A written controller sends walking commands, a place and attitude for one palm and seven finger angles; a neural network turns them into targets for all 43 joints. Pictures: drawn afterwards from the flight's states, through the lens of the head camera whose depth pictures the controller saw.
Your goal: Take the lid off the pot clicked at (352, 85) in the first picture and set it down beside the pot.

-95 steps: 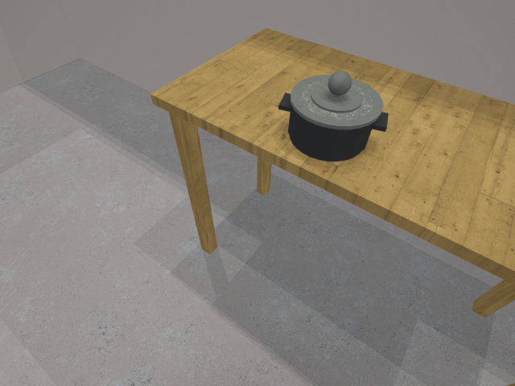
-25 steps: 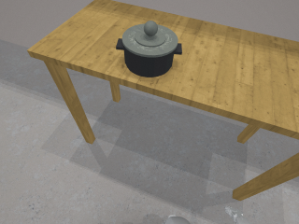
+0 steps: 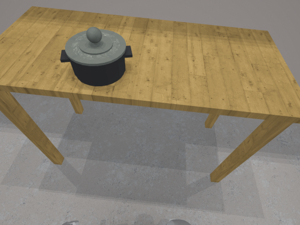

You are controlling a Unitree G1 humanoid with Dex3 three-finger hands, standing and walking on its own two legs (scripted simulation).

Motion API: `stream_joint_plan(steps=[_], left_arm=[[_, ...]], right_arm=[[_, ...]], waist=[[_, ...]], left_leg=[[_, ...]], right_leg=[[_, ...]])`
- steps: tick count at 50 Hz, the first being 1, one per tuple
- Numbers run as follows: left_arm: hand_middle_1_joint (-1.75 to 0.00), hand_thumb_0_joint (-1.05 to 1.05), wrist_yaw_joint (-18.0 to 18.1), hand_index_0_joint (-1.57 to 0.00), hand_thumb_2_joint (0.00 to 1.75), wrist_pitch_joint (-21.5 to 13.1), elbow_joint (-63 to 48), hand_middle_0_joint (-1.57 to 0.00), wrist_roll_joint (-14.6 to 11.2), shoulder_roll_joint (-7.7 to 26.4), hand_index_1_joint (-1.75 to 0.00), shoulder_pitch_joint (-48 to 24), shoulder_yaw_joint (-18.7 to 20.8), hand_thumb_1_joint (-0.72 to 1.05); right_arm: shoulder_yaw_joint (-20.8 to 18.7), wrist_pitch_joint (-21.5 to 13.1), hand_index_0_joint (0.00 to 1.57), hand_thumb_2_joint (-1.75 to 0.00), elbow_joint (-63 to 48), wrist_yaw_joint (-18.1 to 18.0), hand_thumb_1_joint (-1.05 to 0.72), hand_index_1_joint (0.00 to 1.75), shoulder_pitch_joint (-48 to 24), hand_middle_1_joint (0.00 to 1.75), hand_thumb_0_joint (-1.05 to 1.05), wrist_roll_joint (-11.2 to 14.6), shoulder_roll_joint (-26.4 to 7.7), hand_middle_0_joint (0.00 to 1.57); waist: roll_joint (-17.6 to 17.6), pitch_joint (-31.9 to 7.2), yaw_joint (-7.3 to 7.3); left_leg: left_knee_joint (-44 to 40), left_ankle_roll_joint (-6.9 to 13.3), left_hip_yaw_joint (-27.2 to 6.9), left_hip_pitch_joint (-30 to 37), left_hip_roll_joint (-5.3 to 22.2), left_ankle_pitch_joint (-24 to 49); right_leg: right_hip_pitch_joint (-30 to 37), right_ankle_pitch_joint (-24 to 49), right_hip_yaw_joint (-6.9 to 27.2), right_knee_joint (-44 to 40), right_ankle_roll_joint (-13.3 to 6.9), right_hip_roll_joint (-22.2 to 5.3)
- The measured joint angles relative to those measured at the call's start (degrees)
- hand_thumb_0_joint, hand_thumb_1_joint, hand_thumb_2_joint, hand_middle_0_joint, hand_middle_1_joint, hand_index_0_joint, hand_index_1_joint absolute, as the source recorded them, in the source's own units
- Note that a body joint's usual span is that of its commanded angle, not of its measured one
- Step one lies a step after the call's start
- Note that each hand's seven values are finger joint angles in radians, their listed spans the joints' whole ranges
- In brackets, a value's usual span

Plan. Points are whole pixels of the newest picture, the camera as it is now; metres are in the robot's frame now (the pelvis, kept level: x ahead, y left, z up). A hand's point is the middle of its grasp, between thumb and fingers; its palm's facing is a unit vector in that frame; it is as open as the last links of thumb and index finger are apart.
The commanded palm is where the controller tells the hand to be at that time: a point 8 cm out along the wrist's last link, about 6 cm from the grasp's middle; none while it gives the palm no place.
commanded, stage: take the last steps up to it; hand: left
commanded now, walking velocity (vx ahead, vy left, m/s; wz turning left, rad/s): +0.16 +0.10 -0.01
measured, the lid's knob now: (94, 35) +0.61 +0.20 +0.16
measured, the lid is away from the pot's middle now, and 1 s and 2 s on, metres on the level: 0.00 0.00 0.00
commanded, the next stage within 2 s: come to a stop and stand still in 0.14 s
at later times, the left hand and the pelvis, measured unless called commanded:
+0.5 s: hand out of the picture +0.06 +0.21 -0.18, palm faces +0.02 -0.97 -0.22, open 7.4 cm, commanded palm none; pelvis +0.07 +0.02 +0.00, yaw -2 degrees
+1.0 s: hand out of the picture +0.12 +0.16 -0.17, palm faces +0.00 -0.97 -0.23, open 7.4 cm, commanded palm none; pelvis +0.05 -0.02 -0.01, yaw +0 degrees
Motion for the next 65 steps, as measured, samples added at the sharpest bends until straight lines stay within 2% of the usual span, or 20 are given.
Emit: stream_joint_plan(steps=[3, 5, 6, 8, 11, 13, 15, 17, 19, 20, 24, 27, 31, 34, 37, 41, 43, 47, 56, 65], left_arm=[[-0.3, 0.01, -0.22, -0.2, 0.9, -0.91, 0.42, -0.2, -0.04, -0.87, -0.3, 0.05, -0.45, 0.91], [-0.3, 0.01, -0.21, -0.2, 0.9, -2.08, 0.47, -0.2, 0.0, -1.18, -0.3, 0.91, -0.9, 0.91], [-0.3, 0.01, 0.06, -0.2, 0.9, -2.82, 0.78, -0.2, 0.08, -1.37, -0.3, 1.29, -0.99, 0.9], [-0.3, 0.01, 0.42, -0.2, 0.9, -3.44, 1.97, -0.2, 0.14, -2.59, -0.3, 1.86, -1.43, 0.9], [-0.3, 0.0, 1.22, -0.21, 0.9, -4.13, 3.04, -0.2, 0.19, -3.5, -0.3, 3.97, -1.12, 0.92], [-0.3, 0.0, 1.51, -0.21, 0.9, -4.46, 3.77, -0.2, 0.36, -3.37, -0.3, 5.42, -0.9, 0.92], [-0.3, 0.0, 1.77, -0.21, 0.9, -4.53, 4.6, -0.2, 0.48, -3.12, -0.3, 6.7, -0.84, 0.92], [-0.3, 0.0, 2.0, -0.21, 0.9, -4.21, 5.56, -0.2, 0.43, -2.83, -0.3, 7.7, -0.87, 0.92], [-0.3, 0.0, 2.24, -0.21, 0.9, -3.72, 6.45, -0.2, 0.21, -2.61, -0.3, 8.63, -0.97, 0.91], [-0.3, 0.0, 2.38, -0.2, 0.9, -3.38, 6.8, -0.2, 0.11, -2.58, -0.3, 9.04, -1.01, 0.91], [-0.3, 0.01, 3.18, -0.2, 0.9, -1.85, 8.17, -0.2, -0.11, -1.02, -0.3, 8.03, -0.83, 0.91], [-0.3, 0.01, 3.08, -0.2, 0.9, -1.58, 8.05, -0.2, -0.27, -0.98, -0.3, 6.55, -0.8, 0.91], [-0.3, 0.01, 2.47, -0.2, 0.9, -1.21, 6.21, -0.19, -0.19, -1.35, -0.3, 4.85, -0.37, 0.91], [-0.3, 0.01, 2.06, -0.2, 0.9, -1.33, 4.68, -0.19, -0.1, -1.78, -0.3, 3.99, -0.16, 0.91], [-0.3, 0.0, 2.01, -0.2, 0.9, -2.49, 2.79, -0.19, 0.28, -1.12, -0.3, 4.67, -1.65, 0.91], [-0.3, 0.0, 2.35, -0.2, 0.9, -1.82, 0.99, -0.2, 0.77, -1.98, -0.3, 6.02, -2.75, 0.91], [-0.3, 0.01, 2.64, -0.2, 0.9, -1.81, 0.24, -0.2, 0.79, -2.33, -0.3, 6.52, -2.79, 0.9], [-0.3, 0.01, 2.97, -0.2, 0.9, -2.11, -0.43, -0.2, 0.46, -2.46, -0.3, 5.75, -2.75, 0.9], [-0.3, 0.01, 2.79, -0.2, 0.9, -2.62, -1.01, -0.2, -0.01, -2.5, -0.3, 3.75, -2.97, 0.9], [-0.3, 0.01, 2.79, -0.2, 0.9, -2.6, 1.07, -0.2, 0.0, -2.14, -0.3, 4.24, -2.8, 0.9]], right_arm=[[0.27, 0.05, 0.2, -0.9, 1.36, 0.21, -0.9, 0.3, 0.84, 0.29, 0.01, -0.17, 0.53, 0.2], [0.25, -0.01, 0.2, -0.9, 2.22, 0.42, -0.9, 0.3, 1.87, 0.3, 0.01, 0.2, 0.87, 0.2], [0.16, 0.11, 0.2, -0.9, 2.81, 0.56, -0.9, 0.3, 1.99, 0.3, 0.01, 0.5, 1.0, 0.2], [-0.29, 0.91, 0.2, -0.9, 4.19, 0.79, -0.9, 0.3, 1.61, 0.3, 0.01, 0.56, 0.67, 0.2], [-0.85, 1.16, 0.2, -0.9, 5.36, 1.22, -0.91, 0.3, 1.1, 0.29, 0.01, 0.43, 0.61, 0.2], [-1.1, 0.78, 0.2, -0.9, 5.23, 1.41, -0.91, 0.3, 0.74, 0.29, 0.01, 0.49, 0.69, 0.2], [-1.17, 0.46, 0.2, -0.9, 4.82, 1.36, -0.91, 0.3, 0.02, 0.29, 0.01, 0.76, 0.8, 0.2], [-1.13, 0.14, 0.2, -0.9, 4.39, 1.18, -0.91, 0.3, -0.95, 0.29, 0.01, 1.08, 0.89, 0.2], [-0.93, -0.43, 0.2, -0.9, 3.97, 0.96, -0.91, 0.3, -1.83, 0.29, 0.01, 1.22, 0.82, 0.2], [-0.88, -0.82, 0.2, -0.9, 3.8, 0.82, -0.91, 0.3, -2.13, 0.29, 0.01, 1.17, 0.68, 0.2], [-0.18, -0.9, 0.2, -0.9, 4.2, 0.04, -0.91, 0.3, -4.7, 0.29, 0.01, 0.97, 2.86, 0.2], [-0.09, -0.97, 0.2, -0.9, 3.74, -0.84, -0.92, 0.3, -6.63, 0.29, 0.01, 0.86, 3.55, 0.2], [-0.32, -0.38, 0.2, -0.9, 3.03, -0.87, -0.92, 0.3, -8.44, 0.3, 0.0, 0.59, 3.27, 0.2], [-0.71, 0.11, 0.2, -0.9, 3.0, -0.66, -0.91, 0.3, -8.77, 0.3, 0.0, 0.38, 2.53, 0.2], [-0.86, 0.63, 0.2, -0.9, 2.55, -0.25, -0.91, 0.3, -7.8, 0.3, 0.01, 0.51, 1.88, 0.2], [-1.94, 2.19, 0.2, -0.9, 0.24, 0.48, -0.91, 0.3, -5.13, 0.3, 0.01, 0.44, 0.07, 0.2], [-2.24, 2.3, 0.2, -0.9, -0.71, 0.5, -0.91, 0.3, -3.74, 0.3, 0.01, 0.42, -0.47, 0.2], [-2.11, 1.16, 0.2, -0.9, -1.15, 0.11, -0.91, 0.3, -1.84, 0.29, 0.01, 0.51, -0.5, 0.2], [-0.37, 1.02, 0.2, -0.9, 0.55, 0.36, -0.91, 0.3, -1.54, 0.29, 0.01, 0.44, 1.65, 0.2], [-0.02, 0.63, 0.2, -0.9, 2.57, 0.52, -0.92, 0.3, -1.46, 0.29, 0.01, 0.58, 2.34, 0.2]], waist=[[1.27, -0.5, -0.08], [1.35, -1.5, 0.06], [1.3, -1.77, 0.33], [3.08, -1.73, 0.19], [3.58, -2.41, 0.7], [3.16, -2.59, 1.17], [2.55, -2.43, 1.71], [2.1, -2.1, 2.18], [2.24, -1.83, 2.48], [2.69, -1.87, 2.51], [-0.75, -1.11, 3.05], [-0.7, -0.35, 2.73], [0.37, 0.1, 2.24], [1.42, -0.15, 2.09], [1.07, -0.7, 2.51], [4.05, -2.1, 1.32], [4.5, -2.79, 0.96], [4.14, -2.72, 0.29], [2.9, -1.76, 0.65], [1.93, -1.48, 0.78]], left_leg=[[-1.98, -0.54, 0.4, 1.2, 0.85, 0.78], [-0.23, -1.1, 0.84, 0.78, 0.83, -0.49], [2.15, -1.22, 1.0, 0.09, 0.73, -3.06], [8.16, -1.16, -1.11, -1.75, 0.69, -9.28], [16.38, -1.11, -2.41, -5.33, -0.28, -9.38], [17.87, -1.35, -2.04, -6.77, -0.64, -8.23], [15.12, -1.68, -1.6, -6.81, -0.95, -7.12], [8.99, -1.86, -1.48, -5.38, -1.27, -3.94], [0.8, -1.65, -1.62, -2.53, -1.11, 4.06], [-0.96, -0.53, -1.86, -1.51, -0.7, 6.45], [0.25, 1.36, -0.56, -0.91, -2.49, 1.14], [-2.26, 1.37, -0.6, -0.24, -2.64, 2.87], [-4.28, 1.24, -0.76, -0.19, -2.1, 4.61], [-4.22, 0.48, -1.07, -0.63, -1.54, 5.11], [-1.13, -0.64, -0.9, -1.72, -1.71, 3.86], [7.09, -0.03, -4.62, -4.42, -1.16, -2.46], [9.86, 0.53, -4.95, -4.61, -1.46, -3.51], [5.83, 0.35, -4.8, -1.83, -1.73, -2.75], [2.96, -0.14, -4.37, -0.77, -1.64, -0.52], [1.59, 0.75, -3.72, -0.08, -2.34, 0.29]], right_leg=[[3.32, 0.62, -2.75, -6.94, -0.19, -0.85], [8.2, 5.34, -3.02, -17.74, -0.73, -1.42], [8.82, 10.73, -2.65, -19.99, -1.13, -1.57], [9.57, 11.21, -3.32, -19.44, -1.57, -0.8], [12.24, 10.48, -3.31, -23.01, -1.52, -0.87], [13.87, 11.16, -2.97, -25.45, -1.22, -1.4], [15.06, 11.44, -2.5, -26.79, -0.72, -2.05], [15.81, 10.87, -2.1, -26.73, 0.0, -2.54], [15.76, 9.09, -1.91, -24.55, 0.85, -2.4], [15.31, 7.72, -2.0, -22.64, 1.27, -2.0], [12.4, 1.24, -1.18, -14.6, 1.07, -3.26], [8.55, -2.51, -1.14, -7.09, 0.61, -2.16], [4.64, -2.38, -1.29, -2.35, 0.38, -1.13], [5.01, 0.13, -1.64, -6.18, -0.03, -1.39], [9.46, 9.32, -1.03, -18.39, -0.41, -2.31], [9.08, 8.19, -3.37, -15.81, -1.87, -0.18], [9.17, 7.71, -3.96, -15.94, -2.34, 0.48], [9.11, 7.46, -4.82, -15.55, -2.59, 0.96], [10.1, 9.84, -4.4, -18.59, -2.56, 1.07], [10.68, 10.84, -3.81, -19.94, -1.58, 0.37]])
